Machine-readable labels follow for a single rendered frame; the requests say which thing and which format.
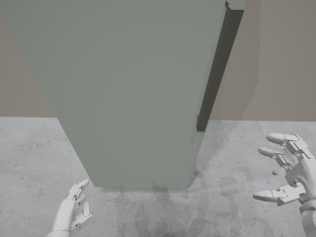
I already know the handle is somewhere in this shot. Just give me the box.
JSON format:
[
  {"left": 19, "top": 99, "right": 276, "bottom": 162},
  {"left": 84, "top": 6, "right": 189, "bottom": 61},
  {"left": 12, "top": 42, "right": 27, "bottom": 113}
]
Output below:
[{"left": 196, "top": 0, "right": 244, "bottom": 132}]

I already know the fridge door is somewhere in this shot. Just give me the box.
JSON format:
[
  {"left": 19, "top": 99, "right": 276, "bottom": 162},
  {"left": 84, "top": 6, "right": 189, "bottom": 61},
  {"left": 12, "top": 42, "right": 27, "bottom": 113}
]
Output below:
[{"left": 0, "top": 0, "right": 247, "bottom": 189}]

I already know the robot right hand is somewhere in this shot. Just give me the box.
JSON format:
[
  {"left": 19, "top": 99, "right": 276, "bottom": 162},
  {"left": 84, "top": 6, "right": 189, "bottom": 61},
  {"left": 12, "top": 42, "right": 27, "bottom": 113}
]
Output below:
[{"left": 253, "top": 133, "right": 316, "bottom": 206}]

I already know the robot right forearm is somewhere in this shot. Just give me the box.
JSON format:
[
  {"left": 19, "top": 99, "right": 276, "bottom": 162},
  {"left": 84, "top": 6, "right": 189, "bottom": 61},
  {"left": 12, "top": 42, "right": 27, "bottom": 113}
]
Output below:
[{"left": 299, "top": 199, "right": 316, "bottom": 237}]

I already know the robot left hand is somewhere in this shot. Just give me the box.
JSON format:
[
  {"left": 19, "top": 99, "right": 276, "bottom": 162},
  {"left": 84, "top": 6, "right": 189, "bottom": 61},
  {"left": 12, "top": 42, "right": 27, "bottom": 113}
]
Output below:
[{"left": 51, "top": 179, "right": 92, "bottom": 236}]

